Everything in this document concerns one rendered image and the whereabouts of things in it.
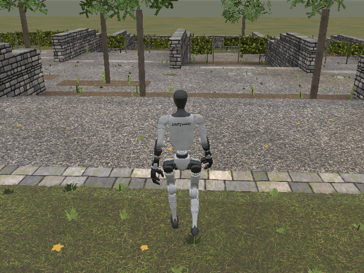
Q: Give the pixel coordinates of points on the robot left shin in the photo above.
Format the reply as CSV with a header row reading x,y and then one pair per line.
x,y
172,203

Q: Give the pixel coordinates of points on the robot left upper arm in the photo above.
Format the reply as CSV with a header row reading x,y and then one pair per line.
x,y
163,120

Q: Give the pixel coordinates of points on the robot left hand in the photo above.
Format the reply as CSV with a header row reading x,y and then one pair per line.
x,y
153,175

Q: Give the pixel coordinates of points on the robot right hand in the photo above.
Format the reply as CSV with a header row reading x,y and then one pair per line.
x,y
205,160

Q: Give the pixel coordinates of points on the left robot foot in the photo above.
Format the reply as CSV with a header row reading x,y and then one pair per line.
x,y
175,224

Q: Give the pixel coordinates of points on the robot left forearm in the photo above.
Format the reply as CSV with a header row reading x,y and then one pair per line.
x,y
156,156

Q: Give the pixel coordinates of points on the robot right forearm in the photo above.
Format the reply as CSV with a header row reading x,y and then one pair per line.
x,y
206,148

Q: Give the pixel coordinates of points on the robot right upper arm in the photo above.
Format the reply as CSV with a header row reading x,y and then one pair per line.
x,y
201,128

